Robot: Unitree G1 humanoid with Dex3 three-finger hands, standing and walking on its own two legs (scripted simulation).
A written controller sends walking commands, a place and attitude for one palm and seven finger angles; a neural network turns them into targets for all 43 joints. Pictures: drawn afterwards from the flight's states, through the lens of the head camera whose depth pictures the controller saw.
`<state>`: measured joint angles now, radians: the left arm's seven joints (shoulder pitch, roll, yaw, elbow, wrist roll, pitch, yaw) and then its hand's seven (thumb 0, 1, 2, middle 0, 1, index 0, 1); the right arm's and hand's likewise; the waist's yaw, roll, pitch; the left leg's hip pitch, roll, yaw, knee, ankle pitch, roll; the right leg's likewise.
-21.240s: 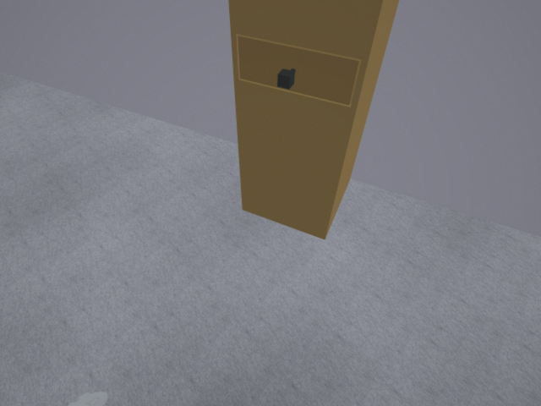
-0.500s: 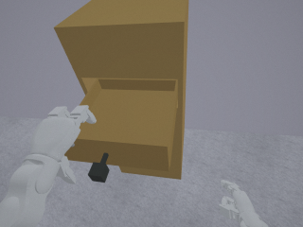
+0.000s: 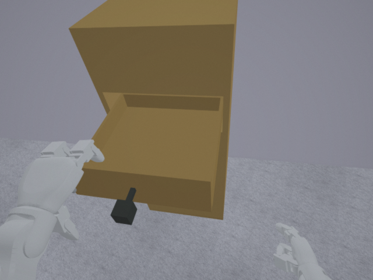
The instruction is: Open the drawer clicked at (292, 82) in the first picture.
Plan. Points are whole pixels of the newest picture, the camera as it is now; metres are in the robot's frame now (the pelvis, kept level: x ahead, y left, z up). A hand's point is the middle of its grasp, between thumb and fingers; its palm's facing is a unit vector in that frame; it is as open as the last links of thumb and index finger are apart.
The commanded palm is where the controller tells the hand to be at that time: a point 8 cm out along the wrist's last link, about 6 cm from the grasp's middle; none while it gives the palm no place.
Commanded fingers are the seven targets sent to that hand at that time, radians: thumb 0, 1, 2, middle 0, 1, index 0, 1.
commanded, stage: draw the hand back to the body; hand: left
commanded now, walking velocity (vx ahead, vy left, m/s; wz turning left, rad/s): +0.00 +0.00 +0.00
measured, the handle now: (127, 204) +0.27 +0.20 +0.00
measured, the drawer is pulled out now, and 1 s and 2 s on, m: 0.30 0.30 0.30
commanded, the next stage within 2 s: step back with the hand held close in 1.02 s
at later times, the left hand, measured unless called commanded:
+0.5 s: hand (79, 175) +0.22 +0.22 +0.18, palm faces +0.37 -0.85 -0.38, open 11.5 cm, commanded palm +0.17 +0.27 +0.19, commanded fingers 0.00 0.38 0.68 -0.24 -0.64 -0.24 -0.64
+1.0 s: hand (68, 188) +0.20 +0.23 +0.17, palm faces +0.43 -0.81 -0.39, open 7.6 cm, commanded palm +0.15 +0.27 +0.19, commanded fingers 0.00 0.90 0.90 -0.20 -0.30 -0.20 -0.30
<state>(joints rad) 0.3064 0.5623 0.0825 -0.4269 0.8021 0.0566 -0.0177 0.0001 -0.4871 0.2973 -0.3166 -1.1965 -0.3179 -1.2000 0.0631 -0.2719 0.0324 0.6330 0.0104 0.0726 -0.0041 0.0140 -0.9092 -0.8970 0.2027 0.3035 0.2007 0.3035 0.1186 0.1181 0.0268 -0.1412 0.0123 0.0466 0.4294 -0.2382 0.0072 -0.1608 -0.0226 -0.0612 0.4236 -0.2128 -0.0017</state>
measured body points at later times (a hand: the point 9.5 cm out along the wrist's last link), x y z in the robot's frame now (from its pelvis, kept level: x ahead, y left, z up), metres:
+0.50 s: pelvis +0.03 +0.00 +0.00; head +0.02 -0.01 +0.45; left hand +0.20 +0.26 +0.20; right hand +0.21 -0.22 -0.08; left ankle +0.00 +0.11 -0.74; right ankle +0.01 -0.12 -0.74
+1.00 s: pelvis +0.02 -0.01 +0.00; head +0.01 -0.03 +0.45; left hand +0.17 +0.27 +0.19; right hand +0.22 -0.22 -0.08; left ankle +0.00 +0.11 -0.74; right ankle +0.01 -0.12 -0.74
